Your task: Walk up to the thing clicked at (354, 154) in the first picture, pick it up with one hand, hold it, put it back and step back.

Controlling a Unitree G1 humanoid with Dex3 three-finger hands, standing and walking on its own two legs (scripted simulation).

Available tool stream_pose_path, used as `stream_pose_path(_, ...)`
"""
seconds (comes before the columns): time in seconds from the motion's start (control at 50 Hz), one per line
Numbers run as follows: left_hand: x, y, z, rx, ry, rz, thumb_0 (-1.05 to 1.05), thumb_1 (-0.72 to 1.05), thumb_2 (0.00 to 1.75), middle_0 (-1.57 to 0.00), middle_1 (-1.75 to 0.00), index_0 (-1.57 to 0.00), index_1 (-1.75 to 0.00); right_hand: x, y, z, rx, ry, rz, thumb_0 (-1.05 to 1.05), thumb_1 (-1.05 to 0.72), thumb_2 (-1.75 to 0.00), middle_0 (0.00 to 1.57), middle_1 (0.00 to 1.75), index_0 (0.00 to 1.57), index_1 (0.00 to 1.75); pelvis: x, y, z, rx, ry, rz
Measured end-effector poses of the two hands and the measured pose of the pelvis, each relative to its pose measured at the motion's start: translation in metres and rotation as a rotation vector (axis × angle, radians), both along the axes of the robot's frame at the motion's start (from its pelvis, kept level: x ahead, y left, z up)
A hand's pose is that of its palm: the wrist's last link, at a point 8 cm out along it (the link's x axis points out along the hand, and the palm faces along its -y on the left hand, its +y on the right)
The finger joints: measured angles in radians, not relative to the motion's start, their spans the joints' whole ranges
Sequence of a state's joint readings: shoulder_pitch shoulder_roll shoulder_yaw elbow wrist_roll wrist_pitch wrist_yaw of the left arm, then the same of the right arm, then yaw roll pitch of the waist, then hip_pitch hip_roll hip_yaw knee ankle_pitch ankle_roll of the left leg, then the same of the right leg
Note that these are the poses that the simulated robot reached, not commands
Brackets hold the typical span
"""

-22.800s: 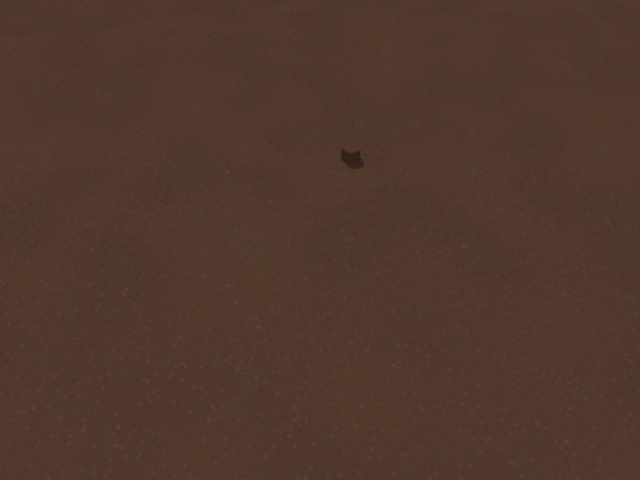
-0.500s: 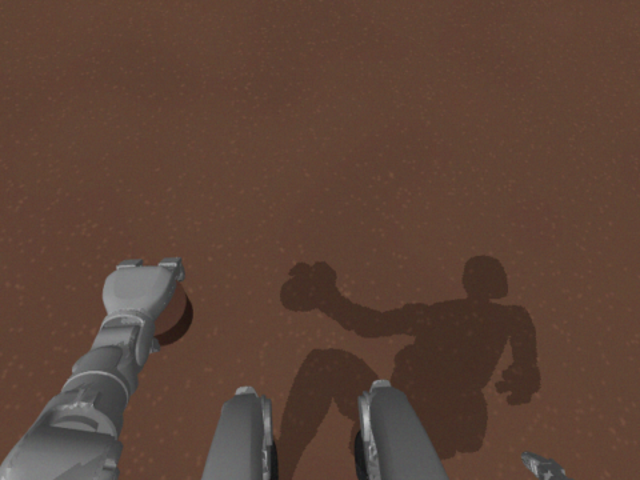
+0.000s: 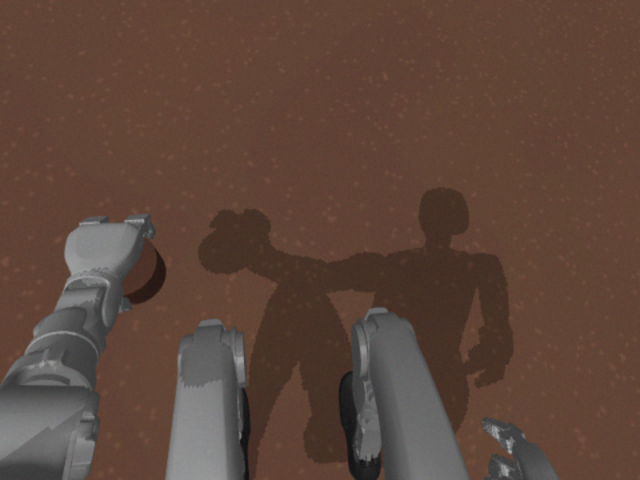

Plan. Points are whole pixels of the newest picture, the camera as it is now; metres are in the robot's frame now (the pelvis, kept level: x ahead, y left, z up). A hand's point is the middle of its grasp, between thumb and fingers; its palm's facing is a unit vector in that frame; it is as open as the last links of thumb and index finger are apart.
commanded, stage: crouch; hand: left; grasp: from above
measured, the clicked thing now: (127, 268) +0.40 +0.26 -0.21
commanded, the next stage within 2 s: lower in 0.68 s
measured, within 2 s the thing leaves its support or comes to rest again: rests again in 1.92 s
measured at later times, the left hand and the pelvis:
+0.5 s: hand (134, 276) +0.39 +0.26 -0.26, palm faces -0.47 -0.04 -0.88, open 11.7 cm; pelvis -0.01 -0.01 -0.07, yaw -2 degrees
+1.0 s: hand (143, 277) +0.40 +0.26 -0.30, palm faces -0.50 -0.07 -0.86, open 11.7 cm; pelvis -0.01 -0.01 -0.12, yaw -3 degrees
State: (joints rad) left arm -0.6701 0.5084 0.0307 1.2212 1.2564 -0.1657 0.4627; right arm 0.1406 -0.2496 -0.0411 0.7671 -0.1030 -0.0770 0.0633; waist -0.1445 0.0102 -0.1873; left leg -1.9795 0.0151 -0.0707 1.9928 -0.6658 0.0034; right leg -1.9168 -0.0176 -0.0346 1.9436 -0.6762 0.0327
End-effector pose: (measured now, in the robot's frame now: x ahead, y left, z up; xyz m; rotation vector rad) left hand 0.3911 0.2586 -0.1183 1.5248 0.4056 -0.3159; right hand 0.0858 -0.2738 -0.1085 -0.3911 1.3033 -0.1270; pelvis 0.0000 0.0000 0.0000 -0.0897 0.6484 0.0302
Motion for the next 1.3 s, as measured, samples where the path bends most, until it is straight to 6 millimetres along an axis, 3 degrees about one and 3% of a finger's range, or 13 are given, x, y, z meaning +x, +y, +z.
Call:
stream_pose_path(0.2,0.012,0.008,-0.033,0.028,0.012,0.060,-0.01,-0.25,0.70,-0.54,-0.72,-0.54,-0.71,-0.007,-0.008,-0.029,0.009,0.014,0.014,0.01,-0.90,-0.90,0.20,0.30,0.20,0.29,-0.004,-0.002,-0.031,-0.006,0.002,-0.009)
stream_pose_path(0.46,0.011,0.004,-0.074,-0.008,0.036,0.028,-0.01,-0.23,0.68,-0.52,-0.73,-0.52,-0.72,-0.037,-0.008,-0.066,0.034,0.083,-0.005,0.01,-0.91,-0.90,0.20,0.30,0.20,0.30,-0.012,-0.006,-0.069,-0.008,-0.023,-0.027)
stream_pose_path(0.64,0.012,0.006,-0.094,0.003,0.010,0.032,-0.01,-0.22,0.67,-0.52,-0.72,-0.52,-0.72,-0.043,-0.009,-0.088,0.030,0.085,-0.008,0.01,-0.91,-0.90,0.20,0.30,0.20,0.30,-0.015,-0.006,-0.091,-0.006,-0.037,-0.033)
stream_pose_path(0.88,0.020,0.007,-0.109,0.013,0.034,0.058,-0.01,-0.23,0.68,-0.52,-0.72,-0.53,-0.71,-0.039,-0.010,-0.106,0.044,0.088,0.012,0.01,-0.91,-0.90,0.20,0.30,0.20,0.30,-0.013,-0.007,-0.106,-0.004,-0.043,-0.037)
stream_pose_path(1.3,0.019,0.003,-0.170,-0.025,0.012,0.028,-0.01,-0.22,0.67,-0.52,-0.72,-0.52,-0.72,-0.046,-0.015,-0.130,0.004,0.127,0.044,0.01,-0.90,-0.90,0.20,0.30,0.20,0.30,-0.011,-0.006,-0.146,-0.026,-0.086,-0.052)
